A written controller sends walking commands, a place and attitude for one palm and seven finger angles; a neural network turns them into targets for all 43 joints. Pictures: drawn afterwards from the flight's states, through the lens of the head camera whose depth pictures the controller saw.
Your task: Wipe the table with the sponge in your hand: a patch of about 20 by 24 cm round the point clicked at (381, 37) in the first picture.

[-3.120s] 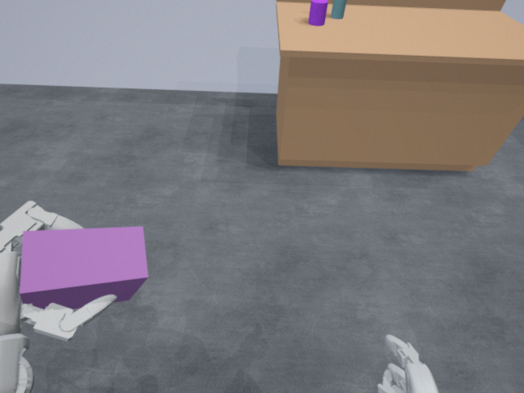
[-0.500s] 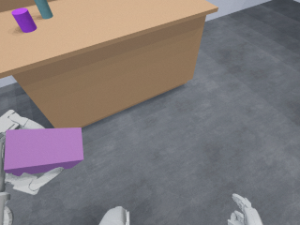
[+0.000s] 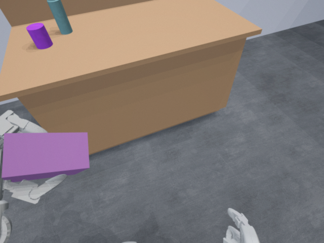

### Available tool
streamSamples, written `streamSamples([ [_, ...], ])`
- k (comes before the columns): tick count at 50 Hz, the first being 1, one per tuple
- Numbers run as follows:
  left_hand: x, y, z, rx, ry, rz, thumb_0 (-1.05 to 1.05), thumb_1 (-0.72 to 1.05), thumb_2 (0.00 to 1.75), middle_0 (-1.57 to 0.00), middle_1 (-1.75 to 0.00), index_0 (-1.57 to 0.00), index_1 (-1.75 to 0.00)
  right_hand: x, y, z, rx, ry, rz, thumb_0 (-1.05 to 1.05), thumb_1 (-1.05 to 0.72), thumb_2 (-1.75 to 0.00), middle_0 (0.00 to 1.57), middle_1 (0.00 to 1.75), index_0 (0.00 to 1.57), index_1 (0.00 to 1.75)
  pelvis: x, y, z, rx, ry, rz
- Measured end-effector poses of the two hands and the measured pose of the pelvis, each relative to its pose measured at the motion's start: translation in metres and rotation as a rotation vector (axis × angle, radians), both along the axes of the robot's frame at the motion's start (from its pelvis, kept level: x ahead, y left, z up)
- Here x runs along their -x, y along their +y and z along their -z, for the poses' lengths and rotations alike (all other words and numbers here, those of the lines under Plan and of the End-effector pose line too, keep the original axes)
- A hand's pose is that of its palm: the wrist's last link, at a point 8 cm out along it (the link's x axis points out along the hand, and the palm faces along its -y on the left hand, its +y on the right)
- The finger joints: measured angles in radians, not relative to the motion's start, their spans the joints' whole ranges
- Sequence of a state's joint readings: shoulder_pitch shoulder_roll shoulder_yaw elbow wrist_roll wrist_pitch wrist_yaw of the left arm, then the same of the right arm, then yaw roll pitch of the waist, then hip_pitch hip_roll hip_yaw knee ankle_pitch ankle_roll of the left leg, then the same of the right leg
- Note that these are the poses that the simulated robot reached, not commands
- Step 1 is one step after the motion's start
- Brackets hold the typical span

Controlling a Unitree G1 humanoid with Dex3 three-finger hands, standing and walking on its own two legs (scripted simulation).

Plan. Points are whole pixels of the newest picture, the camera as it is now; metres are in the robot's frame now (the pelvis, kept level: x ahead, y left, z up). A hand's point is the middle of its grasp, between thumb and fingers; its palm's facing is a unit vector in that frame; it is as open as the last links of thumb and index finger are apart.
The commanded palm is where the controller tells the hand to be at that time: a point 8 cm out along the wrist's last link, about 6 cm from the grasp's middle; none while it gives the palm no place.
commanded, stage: walk to a spot facing it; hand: left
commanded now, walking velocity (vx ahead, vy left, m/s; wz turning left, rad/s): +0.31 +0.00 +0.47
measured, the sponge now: (58, 157) +0.23 +0.20 +0.18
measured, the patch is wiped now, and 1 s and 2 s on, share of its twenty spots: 0.00 0.00 0.00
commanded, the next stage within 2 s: turn to face it in 0.32 s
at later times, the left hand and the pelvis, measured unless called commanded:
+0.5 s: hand (36, 112) +0.30 +0.27 +0.21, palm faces +0.54 -0.71 -0.45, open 10.3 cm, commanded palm +0.23 +0.30 +0.20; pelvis +0.12 -0.01 +0.01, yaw +11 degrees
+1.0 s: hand (79, 99) +0.35 +0.20 +0.20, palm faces +0.51 -0.76 -0.40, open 10.3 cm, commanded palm +0.30 +0.24 +0.20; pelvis +0.17 -0.06 +0.01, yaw +7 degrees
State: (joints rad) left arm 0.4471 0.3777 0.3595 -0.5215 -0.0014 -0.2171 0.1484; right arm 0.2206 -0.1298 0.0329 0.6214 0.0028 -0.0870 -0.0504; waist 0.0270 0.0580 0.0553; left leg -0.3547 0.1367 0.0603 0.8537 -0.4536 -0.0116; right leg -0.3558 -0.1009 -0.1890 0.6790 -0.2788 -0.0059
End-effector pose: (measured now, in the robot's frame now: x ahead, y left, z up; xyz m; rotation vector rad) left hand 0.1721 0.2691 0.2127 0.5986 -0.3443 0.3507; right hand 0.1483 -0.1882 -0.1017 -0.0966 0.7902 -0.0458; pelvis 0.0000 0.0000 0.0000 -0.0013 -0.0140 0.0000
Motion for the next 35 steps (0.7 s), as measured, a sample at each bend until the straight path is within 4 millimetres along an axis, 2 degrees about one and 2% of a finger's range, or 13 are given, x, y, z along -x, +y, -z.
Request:
streamSamples([
  [2,-0.009,0.0,0.005,0.038,0.014,-0.036,0.0,-0.51,1.0,-0.71,-1.35,-0.71,-1.36,-0.011,-0.013,0.006,0.03,0.049,-0.029,0.01,-0.9,-0.9,0.2,0.3,0.2,0.3,-0.01,-0.004,-0.002,-0.006,-0.007,-0.019],
  [4,-0.017,0.001,0.009,0.068,0.039,-0.065,0.0,-0.51,1.0,-0.71,-1.35,-0.71,-1.36,-0.022,-0.028,0.004,0.065,0.083,-0.037,0.01,-0.9,-0.9,0.2,0.3,0.2,0.3,-0.021,-0.007,-0.007,-0.01,-0.006,-0.038],
  [9,-0.039,0.004,0.011,0.083,0.083,-0.091,0.0,-0.51,1.0,-0.71,-1.35,-0.71,-1.36,-0.058,-0.057,-0.021,0.159,0.091,-0.033,0.02,-0.9,-0.9,0.2,0.3,0.2,0.3,-0.049,-0.011,-0.019,-0.029,0.011,-0.087],
  [13,-0.053,0.01,0.008,0.068,0.048,-0.086,0.0,-0.51,1.0,-0.71,-1.35,-0.71,-1.36,-0.095,-0.066,-0.039,0.234,0.05,-0.044,0.02,-0.9,-0.9,0.2,0.3,0.2,0.3,-0.072,-0.007,-0.017,-0.034,0.024,-0.114],
  [17,-0.069,0.023,0.006,0.028,-0.058,-0.067,0.0,-0.51,1.0,-0.71,-1.35,-0.71,-1.36,-0.136,-0.058,-0.04,0.263,-0.048,-0.029,0.02,-0.9,-0.9,0.2,0.3,0.2,0.3,-0.093,0.004,0.003,-0.023,0.008,-0.127],
  [22,-0.086,0.035,-0.003,-0.005,-0.072,-0.103,0.0,-0.51,1.0,-0.71,-1.35,-0.71,-1.36,-0.17,-0.02,-0.039,0.143,-0.073,-0.08,0.01,-0.91,-0.9,0.19,0.3,0.19,0.3,-0.111,-0.003,-0.003,0.002,0.013,-0.183],
  [25,-0.082,0.029,-0.011,0.011,-0.05,-0.135,0.0,-0.51,1.0,-0.7,-1.35,-0.71,-1.36,-0.183,0.001,-0.041,0.073,-0.074,-0.135,0.01,-0.9,-0.9,0.2,0.3,0.2,0.3,-0.124,-0.01,-0.011,0.018,0.024,-0.2],
  [28,-0.075,0.016,-0.013,0.023,-0.015,-0.175,0.0,-0.51,1.0,-0.7,-1.35,-0.71,-1.36,-0.194,0.013,-0.038,0.022,-0.07,-0.193,0.01,-0.9,-0.9,0.2,0.3,0.2,0.3,-0.139,-0.019,-0.016,0.024,0.022,-0.211],
  [31,-0.073,0.004,-0.008,0.026,0.006,-0.238,0.0,-0.51,1.0,-0.7,-1.35,-0.71,-1.36,-0.207,0.015,-0.028,-0.007,-0.067,-0.246,0.01,-0.9,-0.9,0.2,0.3,0.2,0.3,-0.153,-0.032,-0.012,0.009,0.003,-0.213],
  [35,-0.087,-0.009,0.007,0.078,-0.009,-0.308,0.0,-0.51,1.0,-0.71,-1.35,-0.71,-1.36,-0.228,0.0,-0.011,0.007,-0.064,-0.295,0.01,-0.9,-0.9,0.2,0.3,0.2,0.3,-0.166,-0.048,-0.002,-0.004,-0.022,-0.218],
])
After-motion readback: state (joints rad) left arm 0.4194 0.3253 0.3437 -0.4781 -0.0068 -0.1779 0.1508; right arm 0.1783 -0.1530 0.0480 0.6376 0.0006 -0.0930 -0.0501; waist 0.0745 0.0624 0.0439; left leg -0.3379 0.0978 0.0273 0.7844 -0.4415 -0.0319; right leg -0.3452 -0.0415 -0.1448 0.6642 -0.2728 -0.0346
